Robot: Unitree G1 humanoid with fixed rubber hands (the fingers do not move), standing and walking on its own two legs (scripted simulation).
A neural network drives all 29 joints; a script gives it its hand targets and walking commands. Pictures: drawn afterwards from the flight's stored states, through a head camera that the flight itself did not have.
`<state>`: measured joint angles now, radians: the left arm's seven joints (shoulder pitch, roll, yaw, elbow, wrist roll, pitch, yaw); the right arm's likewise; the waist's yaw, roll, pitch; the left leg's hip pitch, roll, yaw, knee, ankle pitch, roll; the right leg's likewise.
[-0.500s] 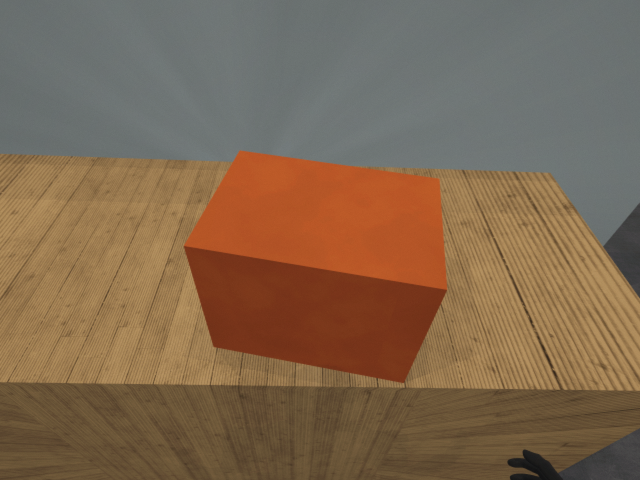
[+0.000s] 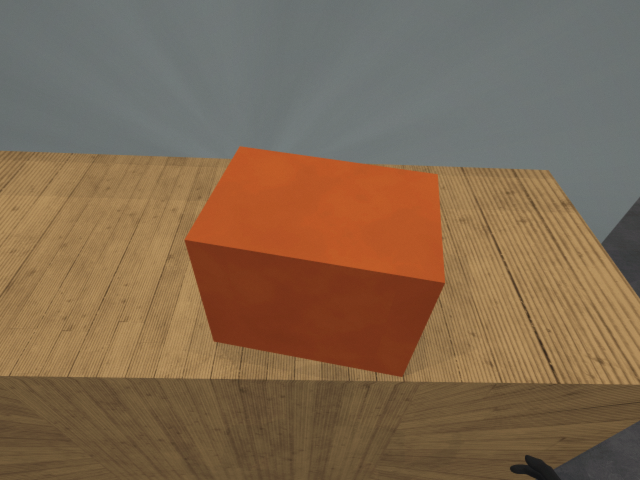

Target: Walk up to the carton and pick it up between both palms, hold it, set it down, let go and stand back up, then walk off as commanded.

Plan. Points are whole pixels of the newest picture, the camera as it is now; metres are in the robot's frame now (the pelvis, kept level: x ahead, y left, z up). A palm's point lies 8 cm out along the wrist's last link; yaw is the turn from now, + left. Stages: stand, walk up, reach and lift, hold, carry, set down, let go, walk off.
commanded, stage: walk off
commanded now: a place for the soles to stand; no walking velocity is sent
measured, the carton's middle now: (320, 261) +0.44 -0.01 +0.02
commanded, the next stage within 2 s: none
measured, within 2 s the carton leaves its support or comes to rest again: neither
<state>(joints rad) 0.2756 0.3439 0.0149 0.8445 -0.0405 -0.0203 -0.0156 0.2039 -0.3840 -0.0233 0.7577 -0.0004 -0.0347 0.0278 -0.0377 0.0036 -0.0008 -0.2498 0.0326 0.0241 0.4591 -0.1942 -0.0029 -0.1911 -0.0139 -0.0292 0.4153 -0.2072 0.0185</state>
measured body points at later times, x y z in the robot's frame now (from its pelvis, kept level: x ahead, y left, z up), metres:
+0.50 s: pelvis -0.10 -0.04 -0.02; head -0.07 -0.05 +0.43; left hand +0.04 +0.27 -0.09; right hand -0.01 -0.37 -0.13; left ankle -0.13 +0.10 -0.68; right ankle -0.03 -0.14 -0.74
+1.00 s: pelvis -0.27 -0.06 -0.03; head -0.22 -0.07 +0.42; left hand -0.15 +0.26 -0.13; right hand -0.13 -0.39 -0.13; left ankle -0.14 +0.10 -0.71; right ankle -0.24 -0.15 -0.74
